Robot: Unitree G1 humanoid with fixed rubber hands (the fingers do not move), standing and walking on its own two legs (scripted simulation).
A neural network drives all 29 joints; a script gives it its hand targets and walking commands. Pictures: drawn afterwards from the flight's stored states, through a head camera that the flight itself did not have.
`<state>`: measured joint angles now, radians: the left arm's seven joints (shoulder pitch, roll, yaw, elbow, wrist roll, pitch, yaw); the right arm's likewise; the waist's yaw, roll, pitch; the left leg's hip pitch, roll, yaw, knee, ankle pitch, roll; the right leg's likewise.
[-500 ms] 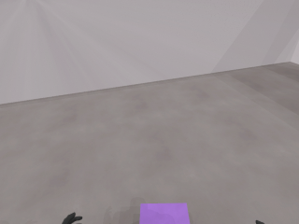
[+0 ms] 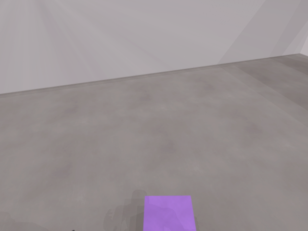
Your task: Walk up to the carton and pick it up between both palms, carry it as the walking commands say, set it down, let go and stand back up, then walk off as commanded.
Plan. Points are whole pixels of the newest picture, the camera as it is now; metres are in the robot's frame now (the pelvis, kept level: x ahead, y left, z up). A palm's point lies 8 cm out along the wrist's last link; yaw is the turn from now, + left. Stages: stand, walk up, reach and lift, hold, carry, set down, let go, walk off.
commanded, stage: stand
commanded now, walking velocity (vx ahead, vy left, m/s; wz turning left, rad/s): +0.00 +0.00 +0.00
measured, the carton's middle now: (168, 226) +0.45 -0.03 -0.68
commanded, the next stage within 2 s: walk off in 0.84 s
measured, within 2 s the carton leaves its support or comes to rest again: neither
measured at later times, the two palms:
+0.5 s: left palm out of the picture +0.10 +0.28 -0.10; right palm out of the picture +0.09 -0.28 -0.10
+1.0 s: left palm out of the picture +0.06 +0.28 -0.10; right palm out of the picture +0.05 -0.28 -0.11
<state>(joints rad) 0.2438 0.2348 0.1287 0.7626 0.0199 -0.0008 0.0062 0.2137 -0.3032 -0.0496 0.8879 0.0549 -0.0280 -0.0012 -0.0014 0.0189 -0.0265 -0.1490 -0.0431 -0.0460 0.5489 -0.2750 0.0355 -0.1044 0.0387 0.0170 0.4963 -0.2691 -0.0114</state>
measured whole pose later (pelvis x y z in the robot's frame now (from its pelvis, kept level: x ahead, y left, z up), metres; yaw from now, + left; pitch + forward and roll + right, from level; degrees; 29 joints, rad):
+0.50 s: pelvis +0.00 +0.01 +0.00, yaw +0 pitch -6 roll -1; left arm 0.24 0.25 0.13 0.83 0.02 -0.01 0.00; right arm 0.21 -0.31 -0.05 0.95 0.05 -0.04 0.00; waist 0.00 0.02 -0.01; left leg -0.16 -0.05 -0.05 0.54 -0.27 0.04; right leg -0.10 0.03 0.02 0.47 -0.25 0.00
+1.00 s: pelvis -0.01 +0.00 +0.00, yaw +0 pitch -6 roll -1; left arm 0.24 0.26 0.13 0.90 0.02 -0.01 0.00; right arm 0.21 -0.31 -0.05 1.02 0.05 -0.04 0.00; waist 0.00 0.02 0.01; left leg -0.16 -0.05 -0.05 0.49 -0.22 0.04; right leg -0.11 0.03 0.02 0.43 -0.21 0.00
